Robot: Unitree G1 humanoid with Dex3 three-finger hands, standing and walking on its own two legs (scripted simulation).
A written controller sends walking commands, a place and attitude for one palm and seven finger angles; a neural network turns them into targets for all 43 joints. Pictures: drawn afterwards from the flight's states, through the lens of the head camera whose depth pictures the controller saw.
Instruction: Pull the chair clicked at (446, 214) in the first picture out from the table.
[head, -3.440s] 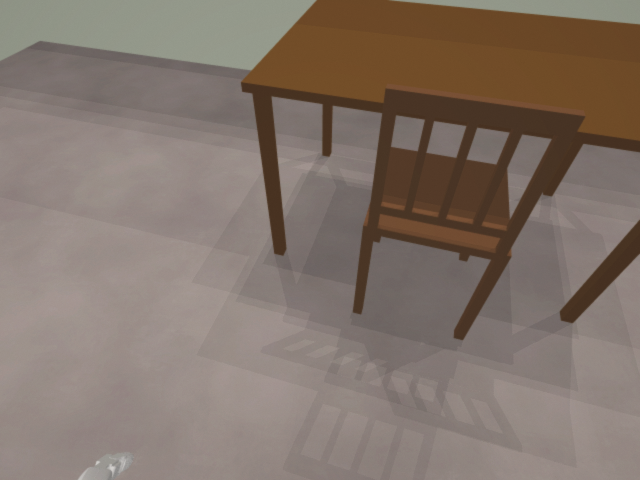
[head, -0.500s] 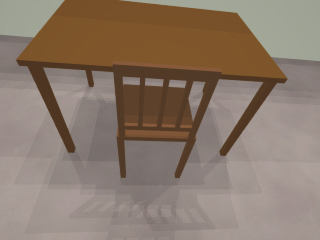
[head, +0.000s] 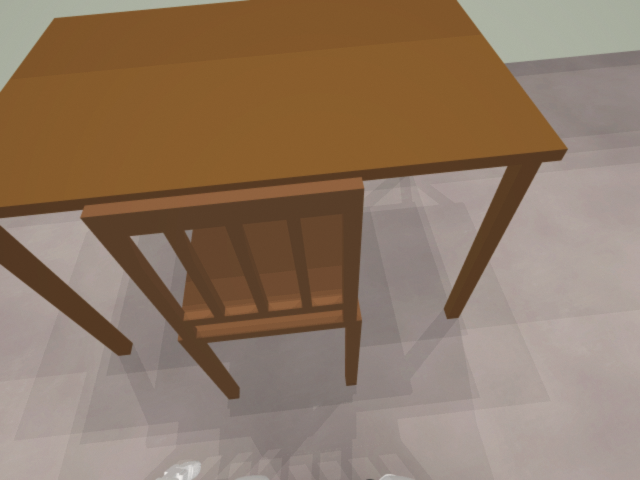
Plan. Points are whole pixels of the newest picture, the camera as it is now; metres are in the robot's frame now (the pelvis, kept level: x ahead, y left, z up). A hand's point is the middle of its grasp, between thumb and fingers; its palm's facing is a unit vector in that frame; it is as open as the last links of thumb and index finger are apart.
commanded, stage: come to a stop and stand still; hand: left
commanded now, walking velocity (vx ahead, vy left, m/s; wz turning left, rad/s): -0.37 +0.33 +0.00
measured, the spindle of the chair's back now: (250, 271) +0.45 +0.13 -0.08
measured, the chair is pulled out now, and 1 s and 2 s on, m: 0.00 0.00 0.00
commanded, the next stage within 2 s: look again from close up in 1.44 s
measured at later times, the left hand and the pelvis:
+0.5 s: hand out of the picture -0.06 +0.24 -0.17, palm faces +0.14 -0.95 -0.26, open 7.4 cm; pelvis -0.05 +0.04 +0.00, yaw +1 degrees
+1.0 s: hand out of the picture -0.06 +0.28 -0.17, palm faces +0.04 -0.98 -0.22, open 7.3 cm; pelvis -0.07 +0.10 +0.01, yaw +1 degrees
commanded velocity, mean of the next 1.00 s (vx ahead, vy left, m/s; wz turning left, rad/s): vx -0.03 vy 0.04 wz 0.00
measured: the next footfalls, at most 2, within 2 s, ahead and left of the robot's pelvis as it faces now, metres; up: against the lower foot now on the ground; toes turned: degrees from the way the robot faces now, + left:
left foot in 0.54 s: -0.08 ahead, +0.17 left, +0.00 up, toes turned +3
right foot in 0.90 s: -0.08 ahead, -0.02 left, +0.00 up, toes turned -1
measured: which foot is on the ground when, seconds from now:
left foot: up 0.00-0.52, down 0.54-1.00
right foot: down 0.00-0.54, up 0.56-0.88, down 0.90-1.00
